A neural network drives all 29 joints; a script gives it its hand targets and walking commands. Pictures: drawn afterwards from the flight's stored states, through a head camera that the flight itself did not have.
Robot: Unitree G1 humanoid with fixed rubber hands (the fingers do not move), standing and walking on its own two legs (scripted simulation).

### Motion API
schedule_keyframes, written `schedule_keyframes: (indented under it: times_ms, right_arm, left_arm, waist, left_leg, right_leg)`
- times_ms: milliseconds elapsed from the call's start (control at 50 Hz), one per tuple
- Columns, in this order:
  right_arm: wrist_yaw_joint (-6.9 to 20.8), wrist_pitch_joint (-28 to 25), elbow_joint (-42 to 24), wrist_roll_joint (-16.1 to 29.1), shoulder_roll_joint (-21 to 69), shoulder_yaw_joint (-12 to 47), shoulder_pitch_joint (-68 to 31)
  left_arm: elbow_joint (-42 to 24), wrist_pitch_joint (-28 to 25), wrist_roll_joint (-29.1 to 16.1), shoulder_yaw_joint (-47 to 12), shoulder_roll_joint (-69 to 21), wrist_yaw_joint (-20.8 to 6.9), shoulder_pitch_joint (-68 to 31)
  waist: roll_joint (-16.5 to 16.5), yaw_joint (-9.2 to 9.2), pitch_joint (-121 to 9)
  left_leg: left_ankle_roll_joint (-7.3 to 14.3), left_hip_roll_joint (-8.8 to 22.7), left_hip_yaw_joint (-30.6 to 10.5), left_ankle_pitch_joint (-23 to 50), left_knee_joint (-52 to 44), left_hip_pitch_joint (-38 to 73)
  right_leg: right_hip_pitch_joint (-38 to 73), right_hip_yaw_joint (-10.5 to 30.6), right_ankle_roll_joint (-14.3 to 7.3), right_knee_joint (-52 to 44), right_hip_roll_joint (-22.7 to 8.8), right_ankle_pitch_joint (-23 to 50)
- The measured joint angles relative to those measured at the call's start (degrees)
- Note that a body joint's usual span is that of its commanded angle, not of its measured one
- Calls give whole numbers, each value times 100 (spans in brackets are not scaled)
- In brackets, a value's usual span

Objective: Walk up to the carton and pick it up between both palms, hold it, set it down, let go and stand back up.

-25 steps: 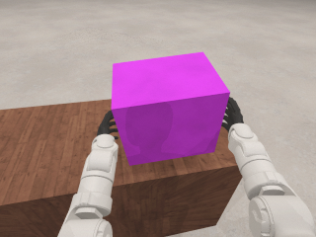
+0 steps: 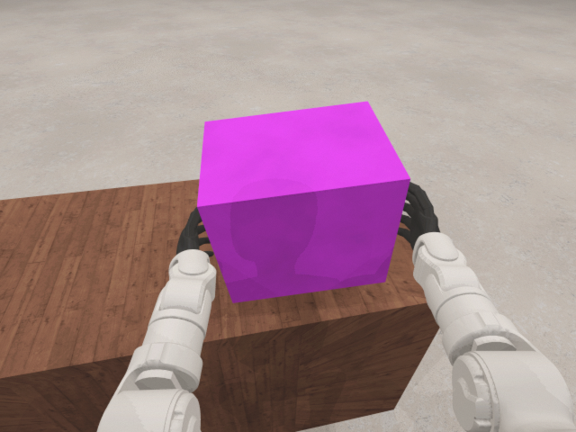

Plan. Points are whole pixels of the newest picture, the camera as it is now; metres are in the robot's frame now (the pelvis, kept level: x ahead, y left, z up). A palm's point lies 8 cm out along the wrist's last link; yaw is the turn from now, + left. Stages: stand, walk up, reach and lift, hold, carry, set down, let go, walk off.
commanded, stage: set down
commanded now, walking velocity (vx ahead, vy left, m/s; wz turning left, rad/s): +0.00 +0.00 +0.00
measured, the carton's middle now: (298, 204) +0.47 +0.03 +0.11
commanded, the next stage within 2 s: none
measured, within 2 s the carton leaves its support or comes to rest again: rests again in 1.50 s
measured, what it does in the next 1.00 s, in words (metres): stands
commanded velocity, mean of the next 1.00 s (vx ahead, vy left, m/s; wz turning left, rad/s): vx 0.00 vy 0.00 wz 0.00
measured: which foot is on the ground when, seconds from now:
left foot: down 0.00-1.00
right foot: down 0.00-1.00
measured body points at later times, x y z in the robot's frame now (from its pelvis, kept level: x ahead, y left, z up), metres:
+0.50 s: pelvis +0.03 -0.02 +0.00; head +0.03 -0.01 +0.45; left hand +0.41 +0.17 +0.07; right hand +0.45 -0.18 +0.10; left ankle +0.05 +0.08 -0.74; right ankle -0.03 -0.11 -0.74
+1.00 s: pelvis +0.03 -0.04 +0.00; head +0.07 -0.04 +0.45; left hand +0.41 +0.17 +0.02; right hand +0.47 -0.17 +0.06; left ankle +0.05 +0.08 -0.74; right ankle -0.03 -0.11 -0.74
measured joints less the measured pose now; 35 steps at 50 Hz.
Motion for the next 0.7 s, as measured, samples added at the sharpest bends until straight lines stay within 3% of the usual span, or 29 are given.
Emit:
schedule_keyframes:
  times_ms: [160, 500, 700]
  right_arm:
    - [193, -38, 503, -88, -1, -208, -154]
    - [188, -606, 622, -113, 0, -213, -291]
    - [301, -643, 1045, -302, 0, -215, -339]
  left_arm:
    - [485, -77, 0, 105, 35, 0, -142]
    - [733, -884, -147, 243, 35, 73, -154]
    - [1101, -954, -124, 544, 13, -4, -154]
  waist:
    - [0, 0, 55]
    - [2, 63, 139]
    - [2, 295, 270]
  left_leg:
    - [-13, 0, -2, -61, 0, 0]
    - [-146, 53, -13, -194, 0, 0]
    - [-268, 159, -19, -211, 0, -29]
  right_leg:
    - [-1, 0, -31, 0, 2, -61]
    - [-6, -1, -159, 0, 58, -194]
    - [-46, -1, -260, 0, 162, -198]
